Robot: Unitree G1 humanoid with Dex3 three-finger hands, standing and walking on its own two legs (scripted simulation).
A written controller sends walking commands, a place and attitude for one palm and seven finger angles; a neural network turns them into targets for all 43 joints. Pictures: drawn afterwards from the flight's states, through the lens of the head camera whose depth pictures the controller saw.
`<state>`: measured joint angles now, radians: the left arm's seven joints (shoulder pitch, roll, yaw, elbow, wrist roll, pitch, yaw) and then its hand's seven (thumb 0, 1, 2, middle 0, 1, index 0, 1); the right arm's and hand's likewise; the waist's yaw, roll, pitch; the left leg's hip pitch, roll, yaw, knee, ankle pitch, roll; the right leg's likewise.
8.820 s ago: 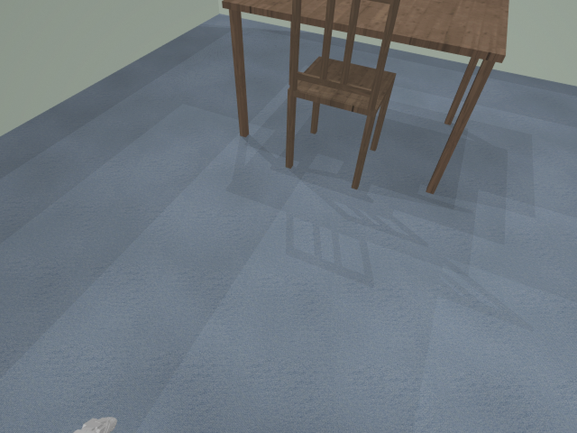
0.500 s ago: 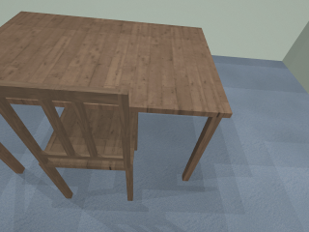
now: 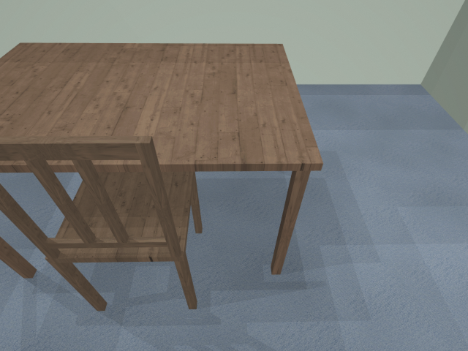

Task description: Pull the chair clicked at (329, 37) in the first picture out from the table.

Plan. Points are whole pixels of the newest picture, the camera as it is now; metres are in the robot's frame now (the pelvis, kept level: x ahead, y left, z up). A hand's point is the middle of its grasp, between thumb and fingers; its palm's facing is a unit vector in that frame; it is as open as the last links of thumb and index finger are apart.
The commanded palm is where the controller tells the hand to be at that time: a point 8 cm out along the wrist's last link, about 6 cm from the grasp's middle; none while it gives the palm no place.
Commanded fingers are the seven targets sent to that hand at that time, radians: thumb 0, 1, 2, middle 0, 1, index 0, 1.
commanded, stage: come to a stop and stand still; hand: left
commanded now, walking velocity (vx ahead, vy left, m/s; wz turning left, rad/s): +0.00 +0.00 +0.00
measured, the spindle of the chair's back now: (66, 205) +0.45 +0.42 -0.07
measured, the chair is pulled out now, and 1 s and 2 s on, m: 0.00 0.00 0.00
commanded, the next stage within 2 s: look again from close up in 0.76 s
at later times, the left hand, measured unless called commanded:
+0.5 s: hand out of the picture -0.01 +0.17 -0.18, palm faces +0.04 -0.99 -0.16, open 7.4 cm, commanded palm none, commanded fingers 0.00 0.90 0.90 -0.20 -0.30 -0.20 -0.30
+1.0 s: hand out of the picture +0.01 +0.21 -0.18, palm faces -0.01 -0.98 -0.20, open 7.4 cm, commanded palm none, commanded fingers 0.00 0.90 0.90 -0.20 -0.30 -0.20 -0.30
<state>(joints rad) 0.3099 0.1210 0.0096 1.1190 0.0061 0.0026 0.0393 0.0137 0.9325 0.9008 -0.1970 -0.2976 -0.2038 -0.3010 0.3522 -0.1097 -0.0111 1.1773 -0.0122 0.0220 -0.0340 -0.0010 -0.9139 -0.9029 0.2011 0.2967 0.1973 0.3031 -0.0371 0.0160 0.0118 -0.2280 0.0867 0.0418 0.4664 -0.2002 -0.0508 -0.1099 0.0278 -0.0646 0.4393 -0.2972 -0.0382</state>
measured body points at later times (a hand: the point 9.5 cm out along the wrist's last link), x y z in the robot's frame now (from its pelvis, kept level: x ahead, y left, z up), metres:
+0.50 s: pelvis +0.02 +0.01 +0.00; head +0.03 +0.02 +0.45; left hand -0.01 +0.22 -0.16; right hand +0.02 -0.21 -0.16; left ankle +0.03 +0.15 -0.74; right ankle -0.03 -0.09 -0.74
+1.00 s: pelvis +0.01 +0.04 +0.00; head +0.02 +0.04 +0.45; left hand +0.01 +0.26 -0.16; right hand +0.01 -0.19 -0.16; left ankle +0.03 +0.15 -0.74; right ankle -0.03 -0.09 -0.74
